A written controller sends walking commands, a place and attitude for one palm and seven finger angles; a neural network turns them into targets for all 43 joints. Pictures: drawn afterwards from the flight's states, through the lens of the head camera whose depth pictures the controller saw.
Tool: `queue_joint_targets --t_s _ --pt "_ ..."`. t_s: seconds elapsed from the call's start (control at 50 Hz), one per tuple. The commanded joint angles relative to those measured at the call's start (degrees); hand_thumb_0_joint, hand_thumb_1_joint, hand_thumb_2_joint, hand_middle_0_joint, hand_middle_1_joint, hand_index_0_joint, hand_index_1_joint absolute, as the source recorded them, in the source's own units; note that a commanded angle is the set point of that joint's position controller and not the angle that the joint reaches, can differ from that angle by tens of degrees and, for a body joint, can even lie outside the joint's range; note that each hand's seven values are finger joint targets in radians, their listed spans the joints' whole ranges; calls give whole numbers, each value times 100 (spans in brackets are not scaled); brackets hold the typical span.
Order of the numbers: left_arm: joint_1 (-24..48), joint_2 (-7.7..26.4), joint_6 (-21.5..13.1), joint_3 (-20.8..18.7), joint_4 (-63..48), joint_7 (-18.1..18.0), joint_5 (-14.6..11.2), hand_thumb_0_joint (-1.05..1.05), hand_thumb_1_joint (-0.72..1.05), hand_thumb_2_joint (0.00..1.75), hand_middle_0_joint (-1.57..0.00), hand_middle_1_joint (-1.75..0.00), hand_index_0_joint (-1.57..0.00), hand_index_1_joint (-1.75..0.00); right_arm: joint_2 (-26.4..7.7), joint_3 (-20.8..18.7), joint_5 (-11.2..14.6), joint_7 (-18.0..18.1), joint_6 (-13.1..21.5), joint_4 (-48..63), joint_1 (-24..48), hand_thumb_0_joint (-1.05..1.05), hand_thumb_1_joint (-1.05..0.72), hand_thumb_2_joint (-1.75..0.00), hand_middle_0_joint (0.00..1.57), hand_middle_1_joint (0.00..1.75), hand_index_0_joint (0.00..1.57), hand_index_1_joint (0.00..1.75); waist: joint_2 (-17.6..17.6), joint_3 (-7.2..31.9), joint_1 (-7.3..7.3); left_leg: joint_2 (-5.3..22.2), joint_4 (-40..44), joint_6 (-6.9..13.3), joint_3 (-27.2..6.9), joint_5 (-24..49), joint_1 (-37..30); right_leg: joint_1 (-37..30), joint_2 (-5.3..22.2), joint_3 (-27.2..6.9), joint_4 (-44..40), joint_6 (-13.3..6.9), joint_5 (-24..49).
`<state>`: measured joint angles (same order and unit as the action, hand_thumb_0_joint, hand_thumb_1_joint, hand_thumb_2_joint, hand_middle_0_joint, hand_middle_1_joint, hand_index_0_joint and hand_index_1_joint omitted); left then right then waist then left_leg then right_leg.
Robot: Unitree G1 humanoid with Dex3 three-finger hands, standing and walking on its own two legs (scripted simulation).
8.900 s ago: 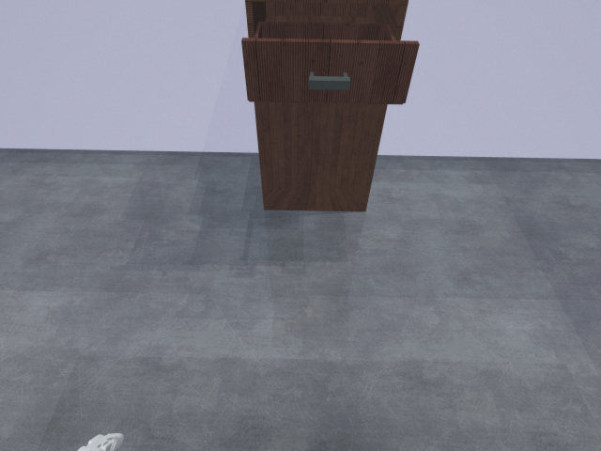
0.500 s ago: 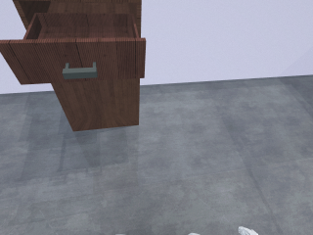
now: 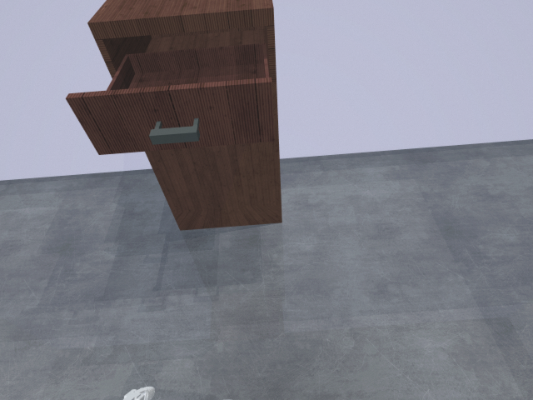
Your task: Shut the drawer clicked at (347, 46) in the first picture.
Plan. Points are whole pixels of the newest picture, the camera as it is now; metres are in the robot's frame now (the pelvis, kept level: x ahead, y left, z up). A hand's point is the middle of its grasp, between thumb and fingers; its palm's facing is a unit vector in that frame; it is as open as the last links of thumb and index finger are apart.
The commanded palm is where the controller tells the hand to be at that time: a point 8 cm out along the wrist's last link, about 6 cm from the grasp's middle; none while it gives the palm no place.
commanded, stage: take the last steps up to it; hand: left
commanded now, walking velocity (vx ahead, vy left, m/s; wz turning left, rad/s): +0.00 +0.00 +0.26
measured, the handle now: (176, 129) +0.65 +0.23 +0.04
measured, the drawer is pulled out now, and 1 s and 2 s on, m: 0.29 0.29 0.29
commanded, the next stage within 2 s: come to a stop and stand still in 1.32 s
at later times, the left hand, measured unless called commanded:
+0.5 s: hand out of the picture -0.09 +0.21 -0.18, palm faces +0.19 -0.97 -0.15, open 7.4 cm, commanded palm none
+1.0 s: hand (179, 316) +0.31 +0.21 -0.18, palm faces +0.04 -0.98 -0.17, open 7.4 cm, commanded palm none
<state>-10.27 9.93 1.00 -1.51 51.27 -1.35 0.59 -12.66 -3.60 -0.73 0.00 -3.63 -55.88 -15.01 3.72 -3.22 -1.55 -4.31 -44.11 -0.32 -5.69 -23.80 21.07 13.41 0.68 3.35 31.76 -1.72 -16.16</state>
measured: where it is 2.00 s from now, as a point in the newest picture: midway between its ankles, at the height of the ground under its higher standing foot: (282, 373)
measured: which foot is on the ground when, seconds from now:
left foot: up 0.00-0.42, down 0.44-0.96, up 0.98-1.00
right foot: down 0.00-0.44, up 0.46-0.94, down 0.96-1.00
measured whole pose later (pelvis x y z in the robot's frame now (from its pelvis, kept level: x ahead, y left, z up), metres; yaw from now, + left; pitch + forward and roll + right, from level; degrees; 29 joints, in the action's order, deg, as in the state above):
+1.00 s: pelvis +0.20 +0.03 -0.02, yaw +3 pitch -2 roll -1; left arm -5.9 9.7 -3.4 -2.9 56.8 0.9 0.6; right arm -5.3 -1.1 -0.3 1.5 1.8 -68.7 -29.5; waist 0.6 -5.4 -2.2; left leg 3.4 -53.4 0.5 3.7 -30.5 3.1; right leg 24.4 0.1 8.5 38.2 -5.5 -10.3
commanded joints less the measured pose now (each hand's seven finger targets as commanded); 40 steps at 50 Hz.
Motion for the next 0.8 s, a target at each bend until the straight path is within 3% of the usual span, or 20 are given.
queue_joint_targets --t_s 0.0,0.02,0.06,0.18,0.28,0.32,0.36,0.38,0.4,0.42,0.44,0.46,0.48,0.5,0.52,0.56,0.6,0.64,0.7,0.78 --pt "128 1084 -92 -304 -390 -122 16 0 90 90 -20 -30 -20 -30 -538 -244 -56 -29 -19 257 -40 0 -90 -90 20 30 20 30 -1194 -74 10 356 -2394 -106 29 -24 740 331 1751 -1393 -1921 -549 27" --pt "161 964 -123 -270 -408 -102 11 0 90 90 -20 -30 -20 -30 -515 -234 -62 -50 -11 177 -145 0 -90 -90 20 30 20 30 -1217 -125 -34 386 -2528 -148 110 272 789 310 1566 -1083 -1903 -464 113" --pt "-144 887 -177 -256 -266 -81 16 0 90 90 -20 -30 -20 -30 -434 -199 -69 -51 12 108 -185 0 -90 -90 20 30 20 30 -1279 -43 63 427 -2450 -211 202 521 836 31 1436 -903 -1931 -404 20" --pt "-1132 876 -324 -269 243 -53 83 0 90 90 -20 -30 -20 -30 -336 -163 -114 -125 149 139 277 0 -90 -90 20 30 20 30 -1211 -113 439 742 -1325 -229 531 408 1084 -683 1659 -1322 -2377 -502 -1385" --pt "-1479 944 -335 -268 605 9 145 0 90 90 -20 -30 -20 -30 -74 -67 -61 -133 302 124 448 0 -90 -90 20 30 20 30 -1313 -96 548 691 281 -83 961 -184 279 -514 1657 -1281 -2433 -681 -1425" --pt "-1400 964 -322 -280 705 30 132 0 90 90 -20 -30 -20 -30 -5 -22 -44 -108 378 35 174 0 -90 -90 20 30 20 30 -1373 -12 411 614 868 3 1067 -95 -226 -338 1552 -1115 -2267 -681 -1260" --pt "-1235 885 -285 -276 804 48 63 0 90 90 -20 -30 -20 -30 45 24 -35 -49 472 -220 -381 0 -90 -90 20 30 20 30 -1220 131 136 468 1917 25 1307 651 -1439 288 1214 -677 -1792 -428 -1428" --pt "-1209 736 -271 -241 815 75 33 0 90 90 -20 -30 -20 -30 -98 -8 -16 -2 524 -360 -685 0 -90 -90 20 30 20 30 -656 180 -14 586 2261 46 1141 654 -2261 916 971 -481 -1301 -256 -1510" --pt "-1098 444 -250 -175 726 108 5 0 90 90 -20 -30 -20 -30 -495 -90 -40 60 575 -475 -1151 0 -90 -90 20 30 20 30 526 207 -273 1508 2809 320 -181 -280 -2798 1823 531 -49 -109 -2 -1493" --pt "-889 215 -235 -119 546 127 18 0 90 90 -20 -30 -20 -30 -984 -193 -74 103 552 -485 -1486 0 -90 -90 20 30 20 30 1625 -76 -406 2656 3667 761 -1700 -1494 -2653 2612 110 530 1305 182 -1548" --pt "-450 381 -229 -163 378 134 77 0 90 90 -20 -30 -20 -30 -1072 -196 -87 128 521 -456 -1481 0 -90 -90 20 30 20 30 981 -576 -458 2976 3942 1032 -1995 -1737 -2048 2839 351 28 2051 100 -1346" --pt "-401 440 -194 -199 458 149 135 0 90 90 -20 -30 -20 -30 -775 -122 -89 137 540 -447 -1154 0 -90 -90 20 30 20 30 697 -836 -277 2693 4015 940 -1648 -1666 -1562 2731 471 -154 2443 85 -939" --pt "-545 413 -175 -198 566 181 129 0 90 90 -20 -30 -20 -30 -634 -56 -66 170 577 -404 -946 0 -90 -90 20 30 20 30 816 -910 -141 2521 4018 849 -1426 -1401 -1352 2703 496 -200 2732 90 -679" --pt "-675 393 -176 -213 688 217 129 0 90 90 -20 -30 -20 -30 -424 10 -55 176 617 -378 -791 0 -90 -90 20 30 20 30 526 -1152 -26 2322 4009 761 -962 -829 -1201 2682 576 -241 2936 121 -282" --pt "-870 328 -188 -209 796 245 129 0 90 90 -20 -30 -20 -30 -278 47 -42 177 678 -375 -744 0 -90 -90 20 30 20 30 331 -1023 84 2081 3900 674 -473 54 -1363 2610 559 -214 3021 168 89" --pt "-968 235 -182 -203 877 255 113 0 90 90 -20 -30 -20 -30 -225 84 -11 204 773 -443 -943 0 -90 -90 20 30 20 30 203 -710 132 1828 3637 584 53 1690 -1716 2593 465 -115 3193 245 422" --pt "-927 233 -153 -217 864 232 88 0 90 90 -20 -30 -20 -30 -147 131 11 242 826 -533 -1157 0 -90 -90 20 30 20 30 290 -546 168 1786 3413 481 341 3137 -2020 2730 404 -98 3329 260 506" --pt "-685 254 -127 -219 770 225 73 0 90 90 -20 -30 -20 -30 -137 145 5 270 847 -614 -1303 0 -90 -90 20 30 20 30 350 -491 146 1886 3216 569 446 4051 -2265 2950 430 -52 3306 264 520" --pt "-122 201 -125 -194 559 243 56 0 90 90 -20 -30 -20 -30 -100 161 -35 295 857 -747 -1566 0 -90 -90 20 30 20 30 274 -673 55 2000 3160 668 458 4443 -2399 3174 479 32 2882 216 629" --pt "698 132 -171 -126 299 282 22 0 90 90 -20 -30 -20 -30 -74 163 -92 319 841 -920 -1865 0 -90 -90 20 30 20 30 360 -852 -185 2019 3028 726 536 4919 -2570 2904 381 308 1702 81 557"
